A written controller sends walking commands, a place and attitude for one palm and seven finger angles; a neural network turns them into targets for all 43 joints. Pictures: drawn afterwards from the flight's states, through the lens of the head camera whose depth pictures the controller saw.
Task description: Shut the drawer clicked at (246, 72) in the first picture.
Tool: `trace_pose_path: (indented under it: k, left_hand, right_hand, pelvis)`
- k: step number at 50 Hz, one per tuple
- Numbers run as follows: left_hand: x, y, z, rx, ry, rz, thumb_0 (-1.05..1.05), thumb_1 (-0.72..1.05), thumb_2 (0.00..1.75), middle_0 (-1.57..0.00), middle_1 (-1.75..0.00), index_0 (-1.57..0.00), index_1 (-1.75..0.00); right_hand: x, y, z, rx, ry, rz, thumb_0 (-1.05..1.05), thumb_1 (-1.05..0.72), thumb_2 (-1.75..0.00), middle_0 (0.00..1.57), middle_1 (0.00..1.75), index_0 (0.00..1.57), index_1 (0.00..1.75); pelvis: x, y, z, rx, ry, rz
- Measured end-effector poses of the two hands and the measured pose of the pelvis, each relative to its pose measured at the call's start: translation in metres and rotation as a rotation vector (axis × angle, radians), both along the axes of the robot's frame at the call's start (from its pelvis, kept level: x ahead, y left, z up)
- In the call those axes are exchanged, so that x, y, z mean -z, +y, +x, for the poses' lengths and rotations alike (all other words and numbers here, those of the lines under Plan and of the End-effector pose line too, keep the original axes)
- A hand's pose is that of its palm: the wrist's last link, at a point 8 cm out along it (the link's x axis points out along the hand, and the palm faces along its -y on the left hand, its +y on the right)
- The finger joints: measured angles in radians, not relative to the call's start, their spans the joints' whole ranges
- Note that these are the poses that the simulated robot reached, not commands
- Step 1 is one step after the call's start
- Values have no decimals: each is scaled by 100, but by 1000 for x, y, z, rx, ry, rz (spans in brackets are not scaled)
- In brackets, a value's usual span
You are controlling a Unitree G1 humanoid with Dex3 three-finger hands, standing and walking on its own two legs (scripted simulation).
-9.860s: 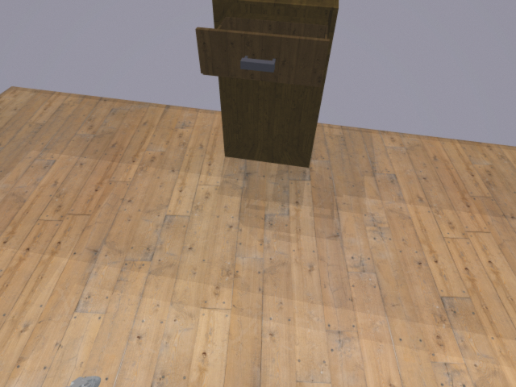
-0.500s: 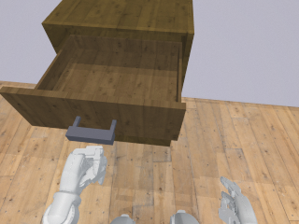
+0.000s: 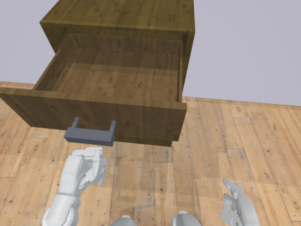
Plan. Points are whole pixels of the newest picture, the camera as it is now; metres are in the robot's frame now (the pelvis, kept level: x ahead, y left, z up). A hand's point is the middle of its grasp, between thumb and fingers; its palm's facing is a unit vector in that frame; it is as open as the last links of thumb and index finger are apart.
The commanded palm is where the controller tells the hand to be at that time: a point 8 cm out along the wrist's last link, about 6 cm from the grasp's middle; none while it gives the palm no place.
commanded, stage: push the drawer shut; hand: left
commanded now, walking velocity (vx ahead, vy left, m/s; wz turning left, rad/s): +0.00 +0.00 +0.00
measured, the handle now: (92, 129) +0.35 +0.16 +0.06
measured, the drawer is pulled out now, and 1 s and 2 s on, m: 0.30 0.20 0.08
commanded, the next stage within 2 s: none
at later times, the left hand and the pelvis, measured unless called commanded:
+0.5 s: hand (106, 153) +0.29 +0.12 +0.05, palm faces -0.13 -0.99 -0.05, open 3.0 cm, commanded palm +0.29 +0.17 +0.06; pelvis -0.01 +0.01 +0.00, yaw +1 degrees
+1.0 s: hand (111, 129) +0.36 +0.12 +0.05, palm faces -0.12 -0.99 -0.05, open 3.0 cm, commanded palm +0.35 +0.17 +0.06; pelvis -0.01 +0.01 +0.01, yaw +0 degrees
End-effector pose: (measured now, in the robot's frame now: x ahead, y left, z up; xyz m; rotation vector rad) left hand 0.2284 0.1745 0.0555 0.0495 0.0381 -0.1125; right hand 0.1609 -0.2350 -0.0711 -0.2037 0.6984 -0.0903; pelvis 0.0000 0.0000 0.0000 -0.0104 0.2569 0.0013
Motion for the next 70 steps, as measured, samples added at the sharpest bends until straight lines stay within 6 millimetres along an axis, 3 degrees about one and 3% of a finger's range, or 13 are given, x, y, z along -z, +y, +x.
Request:
trace_pose_path:
  k: [11,26,70]
  left_hand:
    - [2,2,21,8,-17,1,1,90,90,-140,-160,-140,-160]
    - [5,1,49,16,-22,4,-3,87,95,-140,-160,-140,-160]
    - [4,-7,163,-12,-29,6,-2,82,92,-140,-160,-140,-160]
  right_hand:
    - [3,2,0,-3,17,-7,1,-91,-90,20,30,20,30]
    - [12,5,-16,0,88,-14,1,-91,-90,20,30,20,30]
    - [31,-14,-105,137,359,-20,0,-91,-90,20,30,20,30]
  pelvis:
    - [1,2,-1,-5,3,-4]
    - [0,6,-10,-12,0,-5]
    - [-3,6,-17,19,49,5]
